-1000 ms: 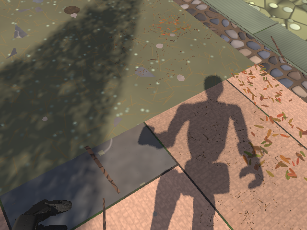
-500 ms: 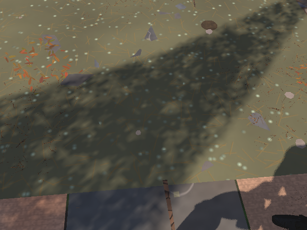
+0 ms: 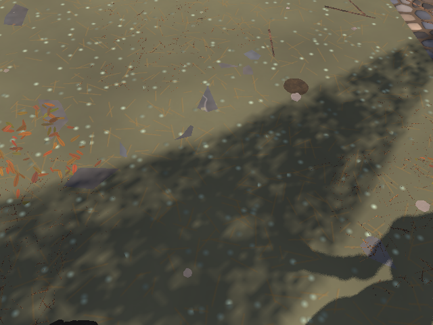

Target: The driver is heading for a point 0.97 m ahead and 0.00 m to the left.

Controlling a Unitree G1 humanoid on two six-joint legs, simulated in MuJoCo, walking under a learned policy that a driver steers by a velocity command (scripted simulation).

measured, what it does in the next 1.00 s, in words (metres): walks ahead: right foot, then left foot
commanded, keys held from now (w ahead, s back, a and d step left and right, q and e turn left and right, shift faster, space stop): no key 1.00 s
